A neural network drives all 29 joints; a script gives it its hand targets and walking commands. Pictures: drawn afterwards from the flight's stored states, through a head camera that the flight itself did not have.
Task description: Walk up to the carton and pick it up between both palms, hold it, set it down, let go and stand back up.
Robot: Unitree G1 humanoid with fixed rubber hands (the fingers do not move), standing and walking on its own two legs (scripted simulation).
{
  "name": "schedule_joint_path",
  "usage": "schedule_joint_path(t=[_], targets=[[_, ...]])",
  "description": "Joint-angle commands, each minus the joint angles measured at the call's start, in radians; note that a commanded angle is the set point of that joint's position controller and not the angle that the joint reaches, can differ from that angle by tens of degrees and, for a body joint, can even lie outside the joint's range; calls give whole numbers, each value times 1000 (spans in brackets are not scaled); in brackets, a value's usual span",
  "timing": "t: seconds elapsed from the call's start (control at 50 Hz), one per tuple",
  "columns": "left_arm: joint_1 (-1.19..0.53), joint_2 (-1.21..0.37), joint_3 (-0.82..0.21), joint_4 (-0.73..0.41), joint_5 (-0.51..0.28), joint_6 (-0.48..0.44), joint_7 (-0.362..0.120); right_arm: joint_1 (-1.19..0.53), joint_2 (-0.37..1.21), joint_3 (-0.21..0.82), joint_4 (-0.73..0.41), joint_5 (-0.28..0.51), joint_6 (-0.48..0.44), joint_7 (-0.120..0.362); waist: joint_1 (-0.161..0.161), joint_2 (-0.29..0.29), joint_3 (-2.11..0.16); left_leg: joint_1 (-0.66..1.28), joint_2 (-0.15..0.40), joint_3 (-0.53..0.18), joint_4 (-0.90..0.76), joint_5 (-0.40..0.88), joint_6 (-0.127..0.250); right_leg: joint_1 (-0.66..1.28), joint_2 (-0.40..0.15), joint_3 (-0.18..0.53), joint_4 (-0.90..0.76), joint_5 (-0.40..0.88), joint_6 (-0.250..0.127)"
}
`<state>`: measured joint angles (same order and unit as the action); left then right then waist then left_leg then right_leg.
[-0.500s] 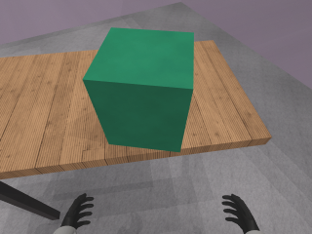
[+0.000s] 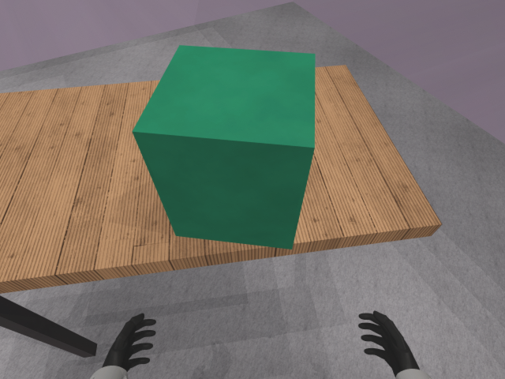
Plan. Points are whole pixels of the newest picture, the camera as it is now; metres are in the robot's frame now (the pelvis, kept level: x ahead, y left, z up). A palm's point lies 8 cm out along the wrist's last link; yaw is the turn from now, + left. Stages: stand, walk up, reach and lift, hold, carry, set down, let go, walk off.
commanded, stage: let go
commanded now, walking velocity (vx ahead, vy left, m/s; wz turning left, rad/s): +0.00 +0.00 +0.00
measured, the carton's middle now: (239, 153) +0.44 +0.03 +0.10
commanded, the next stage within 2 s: stand in 0.06 s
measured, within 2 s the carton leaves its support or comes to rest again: neither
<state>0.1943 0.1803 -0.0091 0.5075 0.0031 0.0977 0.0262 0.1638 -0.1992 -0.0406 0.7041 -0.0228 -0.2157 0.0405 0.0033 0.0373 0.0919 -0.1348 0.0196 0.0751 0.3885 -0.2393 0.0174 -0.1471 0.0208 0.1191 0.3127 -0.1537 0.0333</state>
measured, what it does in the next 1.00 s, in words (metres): stands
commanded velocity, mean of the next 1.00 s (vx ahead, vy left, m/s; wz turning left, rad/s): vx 0.00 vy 0.00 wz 0.00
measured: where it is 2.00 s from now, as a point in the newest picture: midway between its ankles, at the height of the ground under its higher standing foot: outside the picture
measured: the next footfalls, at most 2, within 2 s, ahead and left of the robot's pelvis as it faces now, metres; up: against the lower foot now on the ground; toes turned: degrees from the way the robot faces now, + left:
none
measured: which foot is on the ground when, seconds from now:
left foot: down 0.00-1.00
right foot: down 0.00-1.00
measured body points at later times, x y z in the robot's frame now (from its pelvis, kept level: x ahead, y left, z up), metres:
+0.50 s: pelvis +0.00 +0.00 +0.00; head +0.01 -0.01 +0.45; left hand +0.12 +0.28 -0.10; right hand +0.14 -0.30 -0.09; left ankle -0.02 +0.10 -0.75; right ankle +0.01 -0.15 -0.75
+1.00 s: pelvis +0.00 -0.01 +0.00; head +0.00 -0.01 +0.45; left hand +0.11 +0.28 -0.10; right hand +0.12 -0.30 -0.11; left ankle -0.02 +0.10 -0.75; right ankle +0.01 -0.15 -0.75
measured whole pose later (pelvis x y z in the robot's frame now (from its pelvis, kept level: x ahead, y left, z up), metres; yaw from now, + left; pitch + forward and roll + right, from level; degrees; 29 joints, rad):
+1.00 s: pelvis +0.00 -0.01 +0.00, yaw +0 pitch -2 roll +0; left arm 0.26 0.33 0.01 0.74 0.03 -0.03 0.01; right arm 0.23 -0.33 -0.08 0.76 -0.02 -0.04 0.04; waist 0.00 0.02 0.03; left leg -0.13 0.01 0.08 0.42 -0.25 0.02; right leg -0.18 0.01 0.12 0.42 -0.21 0.03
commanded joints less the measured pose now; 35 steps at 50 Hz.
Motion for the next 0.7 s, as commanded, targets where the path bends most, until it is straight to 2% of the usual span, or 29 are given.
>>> schedule_joint_path(t=[0.0, 0.04, 0.06, 0.08, 0.1, 0.12, 0.14, 0.16, 0.18, 0.2, 0.22, 0.24, 0.28, 0.3, 0.32, 0.34, 0.36, 0.4, 0.42, 0.44, 0.46, 0.5, 0.52, 0.56, 0.58, 0.6, 0.62, 0.64, 0.68], targets=[[-29, 56, 5, -110, 21, -25, 0, -57, -141, -11, -68, -3, -43, 13, 38, -6, -174, 36, 5, 25, -90, 221, -59, 150, 49, -149, 45, 78, -61], [-1, 25, -10, -78, 29, -15, 5, -86, -145, -9, -53, 18, -38, 16, 29, 12, -137, 36, -12, 38, -102, 224, -59, 142, 44, -154, 29, 74, -56], [-21, 49, -9, -88, 7, -23, 5, -78, -144, -8, -62, 7, -41, 15, 44, -11, -159, 34, 0, 27, -96, 210, -50, 142, 39, -143, 36, 73, -56], [113, 311, 108, -2, 58, -96, 3, 63, -273, -70, -10, 6, 76, -29, 0, 1, -295, 38, 64, -40, 49, 279, -25, 25, -76, -12, 147, 228, -74], [79, 297, 105, 7, 56, -128, -8, 73, -297, -92, -33, -1, 102, -39, 4, -58, -258, 34, 76, -64, 39, 359, -9, 27, -77, -33, 163, 233, -58], [89, 297, 106, 13, 43, -141, -6, 88, -286, -96, -28, -5, 127, -32, -6, -34, -246, 50, 76, -59, 54, 259, -4, -10, -87, -14, 150, 200, -54], [34, 233, 84, 20, 45, -146, -4, 61, -227, -76, -23, -1, 145, -30, 4, -51, -254, 53, 73, -55, 51, 241, -1, -16, -88, -22, 149, 191, -46], [9, 255, 95, -12, 48, -145, -10, 45, -260, -88, -62, 2, 146, -26, -18, -20, -211, 24, 64, -56, 41, 199, -1, -46, -80, -23, 168, 158, -54], [-4, 257, 88, 11, 41, -146, -12, 17, -250, -85, -54, -4, 157, -10, -6, -95, -173, 16, 74, -84, 22, 142, 10, -68, -67, -24, 150, 95, -52], [6, 257, 89, 6, 49, -139, -18, 4, -258, -88, -66, 1, 159, -19, -1, -16, -181, 13, 66, -48, 10, 91, -3, -66, -78, -21, 129, 67, -53], [12, 236, 81, 11, 45, -141, -19, -3, -259, -93, -72, 2, 158, -11, 8, -27, -172, -6, 77, -66, 17, 92, 7, -59, -75, -8, 131, 58, -52], [56, 298, 90, 35, 43, -143, -19, 40, -296, -106, -62, 7, 158, -8, -7, -24, -159, -11, 68, -60, 6, 35, 10, -51, -80, -7, 116, 84, -48], [3, 317, 100, 29, 41, -152, -18, 27, -278, -93, -57, -5, 153, -8, -1, -133, -167, -29, 71, -64, 3, 77, 1, -38, -79, -6, 148, 153, -51], [7, 280, 91, 29, 49, -153, -23, 32, -272, -90, -50, 11, 152, -7, 0, -38, -136, -35, 64, -56, 3, 52, 5, -54, -91, 16, 145, 108, -59], [68, 280, 77, 73, 38, -159, -23, 36, -273, -96, -45, -5, 154, -8, -8, -11, -138, -12, 65, -61, -6, 35, 15, -59, -94, 29, 116, 102, -52], [16, 319, 84, 69, 26, -158, -25, 27, -291, -96, -56, 5, 154, -7, 1, -67, -141, -22, 64, -79, 4, 86, 3, -42, -72, 0, 120, 153, -59], [67, 313, 87, 85, 37, -154, -13, 51, -309, -97, -56, 8, 151, -5, -5, 48, -193, 6, 55, -67, 0, 114, 9, -24, -80, 7, 139, 143, -66], [52, 329, 99, 92, 32, -157, -18, 31, -267, -81, -55, 9, 149, -4, -5, -89, -136, 26, 82, -101, -9, 96, 16, -73, -84, 9, 124, 90, -53], [37, 327, 92, 93, 32, -162, -20, 81, -273, -89, -27, 8, 161, -15, -15, -53, -148, 16, 79, -106, -25, 107, 14, -54, -87, -3, 132, 106, -54], [50, 298, 74, 93, 41, -161, -24, 39, -325, -93, -11, 7, 161, -15, 24, -80, -164, 27, 83, -99, -27, 168, 15, -17, -78, -15, 128, 108, -49], [88, 292, 70, 116, 32, -157, -16, 58, -291, -89, -42, 16, 163, -17, 5, -9, -137, 42, 94, -95, -2, 207, 14, -52, -89, 7, 134, 103, -54], [25, 339, 83, 116, 34, -147, -15, 26, -291, -79, -41, 13, 172, -12, -11, 50, -156, 13, 81, -64, -20, 133, 4, -41, -85, 11, 133, 120, -49], [102, 353, 89, 142, 33, -145, -11, 31, -291, -83, -37, 4, 168, -13, 13, -23, -118, 18, 96, -93, -17, 153, 28, -63, -78, -2, 114, 115, -58], [25, 358, 91, 119, 48, -148, -1, 89, -314, -90, -17, 17, 170, -12, -20, -54, -170, 57, 89, -75, 3, 187, 4, -41, -73, -24, 145, 142, -62], [49, 318, 78, 111, 31, -153, -8, 75, -347, -100, -12, 5, 168, -15, 4, -71, -137, 32, 88, -71, 14, 210, 17, -54, -79, -20, 134, 150, -62], [70, 345, 77, 139, 26, -153, -8, 68, -319, -89, -20, 7, 163, -14, -15, -22, -127, 22, 86, -69, 6, 162, 13, -45, -82, 2, 135, 174, -47], [67, 356, 98, 153, 23, -153, -2, 66, -290, -88, -13, 12, 162, -19, -7, 17, -131, 43, 91, -80, 7, 200, 22, -73, -92, 4, 123, 175, -57], [46, 351, 77, 135, 17, -153, -3, 98, -328, -97, 2, 17, 159, -19, -21, -34, -101, -11, 67, -76, -27, 115, 13, -36, -83, 16, 114, 124, -56], [47, 313, 68, 148, 23, -153, -3, 71, -312, -81, -2, 13, 159, -22, -12, -30, -131, 24, 82, -77, -36, 86, 13, -24, -89, 9, 113, 150, -52]])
